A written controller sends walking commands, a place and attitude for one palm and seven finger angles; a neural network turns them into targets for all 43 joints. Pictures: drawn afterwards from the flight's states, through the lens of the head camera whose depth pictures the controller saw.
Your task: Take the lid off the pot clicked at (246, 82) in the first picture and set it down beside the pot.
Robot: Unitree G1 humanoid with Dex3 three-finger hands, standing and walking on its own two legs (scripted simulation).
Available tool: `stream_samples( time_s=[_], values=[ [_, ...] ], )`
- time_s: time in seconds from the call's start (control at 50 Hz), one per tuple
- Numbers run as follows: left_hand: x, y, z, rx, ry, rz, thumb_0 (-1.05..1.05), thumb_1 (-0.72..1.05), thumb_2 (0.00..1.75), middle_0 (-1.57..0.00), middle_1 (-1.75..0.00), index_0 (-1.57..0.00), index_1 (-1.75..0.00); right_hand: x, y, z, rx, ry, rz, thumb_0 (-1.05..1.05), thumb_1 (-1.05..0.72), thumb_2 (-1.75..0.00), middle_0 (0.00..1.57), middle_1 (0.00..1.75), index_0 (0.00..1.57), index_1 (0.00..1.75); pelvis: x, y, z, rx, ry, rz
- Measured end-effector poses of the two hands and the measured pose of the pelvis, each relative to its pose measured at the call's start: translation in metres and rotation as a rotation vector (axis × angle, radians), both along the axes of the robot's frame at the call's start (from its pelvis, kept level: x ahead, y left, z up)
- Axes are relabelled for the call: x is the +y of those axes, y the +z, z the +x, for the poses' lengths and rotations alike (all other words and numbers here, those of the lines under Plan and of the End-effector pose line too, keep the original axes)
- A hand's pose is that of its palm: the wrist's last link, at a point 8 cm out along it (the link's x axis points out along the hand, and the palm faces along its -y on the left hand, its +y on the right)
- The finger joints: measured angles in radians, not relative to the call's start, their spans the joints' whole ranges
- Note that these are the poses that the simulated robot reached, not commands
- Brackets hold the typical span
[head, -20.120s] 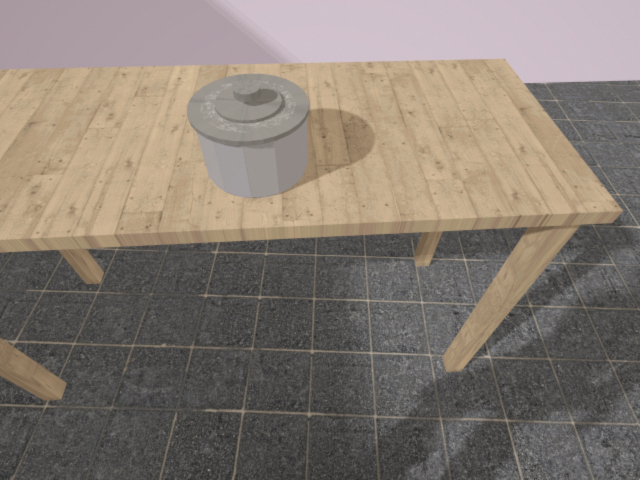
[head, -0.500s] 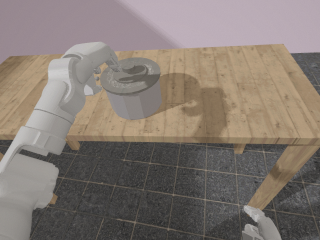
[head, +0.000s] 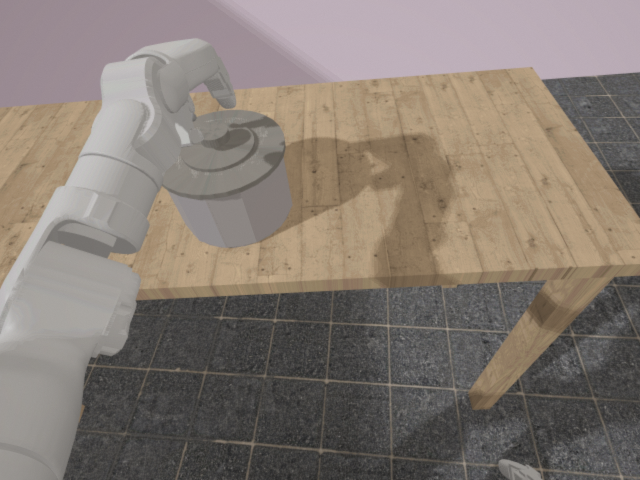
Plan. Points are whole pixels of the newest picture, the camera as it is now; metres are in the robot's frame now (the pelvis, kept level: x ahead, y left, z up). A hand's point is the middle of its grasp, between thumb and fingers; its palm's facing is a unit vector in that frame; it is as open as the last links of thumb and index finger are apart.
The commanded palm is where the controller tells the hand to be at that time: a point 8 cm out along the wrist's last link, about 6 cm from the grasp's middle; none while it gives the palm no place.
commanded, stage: move the open hand above the knob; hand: left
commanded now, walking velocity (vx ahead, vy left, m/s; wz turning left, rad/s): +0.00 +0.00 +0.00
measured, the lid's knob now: (214, 134) +0.53 +0.14 +0.16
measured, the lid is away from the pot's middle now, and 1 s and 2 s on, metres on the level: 0.00 0.00 0.00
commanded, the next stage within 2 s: lower the open fingers around the knob in 0.84 s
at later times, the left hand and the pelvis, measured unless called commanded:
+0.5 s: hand (189, 106) +0.50 +0.14 +0.22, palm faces -0.28 -0.07 -0.96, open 10.1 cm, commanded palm +0.49 +0.16 +0.29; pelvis +0.00 +0.00 +0.00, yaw -2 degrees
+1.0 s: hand (195, 102) +0.49 +0.13 +0.23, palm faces -0.28 -0.09 -0.96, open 10.1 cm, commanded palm +0.49 +0.14 +0.28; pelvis -0.01 +0.01 +0.00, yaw -1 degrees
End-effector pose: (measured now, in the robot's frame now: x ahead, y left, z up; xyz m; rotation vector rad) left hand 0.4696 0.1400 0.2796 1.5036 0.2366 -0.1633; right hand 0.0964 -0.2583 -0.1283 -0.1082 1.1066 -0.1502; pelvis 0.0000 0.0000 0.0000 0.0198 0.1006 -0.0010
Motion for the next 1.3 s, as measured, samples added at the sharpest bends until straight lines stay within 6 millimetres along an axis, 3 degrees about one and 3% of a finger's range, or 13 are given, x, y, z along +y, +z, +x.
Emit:
stream_samples(
  time_s=[0.26, 0.4, 0.64, 0.96, 1.1, 1.3],
  values=[
    [-0.008, 0.006, 0.024, 0.006, 0.009, -0.014, 0.00, -0.39, 1.67, -0.87, -0.09, -0.87, -0.08, -0.011, 0.001, -0.047, 0.086, -0.090, -0.041, 0.01, -0.91, -0.90, 0.20, 0.29, 0.20, 0.30, 0.002, 0.000, 0.000, 0.033, -0.015, -0.006],
    [0.004, -0.001, 0.026, 0.046, 0.070, -0.009, 0.00, -0.39, 1.67, -0.87, -0.08, -0.87, -0.08, -0.010, 0.001, -0.065, 0.115, -0.129, -0.041, 0.01, -0.91, -0.90, 0.20, 0.29, 0.20, 0.30, 0.004, 0.000, 0.000, 0.034, -0.028, -0.006],
    [0.016, 0.004, 0.019, 0.031, 0.062, 0.014, 0.00, -0.39, 1.67, -0.87, -0.08, -0.87, -0.08, -0.005, 0.004, -0.061, 0.089, -0.124, -0.045, 0.01, -0.91, -0.90, 0.20, 0.29, 0.20, 0.30, 0.006, 0.000, -0.003, 0.030, -0.022, -0.010],
    [-0.004, 0.013, 0.017, 0.009, 0.032, 0.017, 0.00, -0.39, 1.67, -0.87, -0.09, -0.87, -0.08, 0.000, 0.002, -0.054, 0.062, -0.105, -0.036, 0.01, -0.91, -0.90, 0.20, 0.29, 0.20, 0.30, 0.008, 0.000, -0.007, 0.036, -0.019, -0.010],
    [0.005, -0.006, 0.021, 0.119, 0.150, -0.038, 0.00, -0.39, 1.67, -0.87, -0.08, -0.87, -0.08, -0.003, 0.000, -0.068, 0.103, -0.121, -0.043, 0.01, -0.91, -0.90, 0.21, 0.30, 0.20, 0.30, 0.006, 0.000, -0.006, 0.041, -0.021, -0.008],
    [0.008, -0.020, 0.033, 0.155, 0.135, -0.045, 0.00, -0.39, 1.67, -0.87, -0.08, -0.87, -0.08, -0.015, 0.005, -0.086, 0.157, -0.156, -0.085, 0.01, -0.91, -0.90, 0.20, 0.30, 0.20, 0.30, 0.004, -0.001, 0.002, 0.059, -0.023, -0.009]
  ],
)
